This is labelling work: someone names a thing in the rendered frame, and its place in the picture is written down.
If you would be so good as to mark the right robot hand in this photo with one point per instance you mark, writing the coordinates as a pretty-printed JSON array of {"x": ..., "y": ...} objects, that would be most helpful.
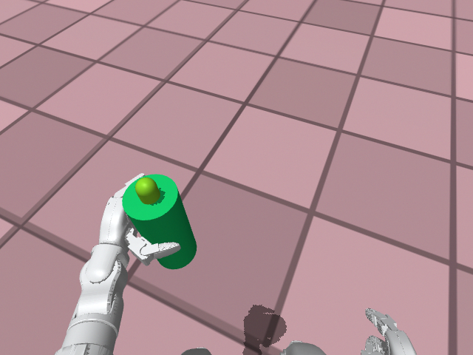
[{"x": 396, "y": 341}]

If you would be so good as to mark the left robot hand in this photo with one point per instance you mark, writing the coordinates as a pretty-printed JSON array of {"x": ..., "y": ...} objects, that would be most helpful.
[{"x": 117, "y": 228}]

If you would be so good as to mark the bottle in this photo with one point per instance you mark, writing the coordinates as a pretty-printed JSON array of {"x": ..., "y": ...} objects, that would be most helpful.
[{"x": 154, "y": 205}]

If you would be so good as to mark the left robot arm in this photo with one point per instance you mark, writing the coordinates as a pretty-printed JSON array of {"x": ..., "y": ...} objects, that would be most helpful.
[{"x": 95, "y": 322}]

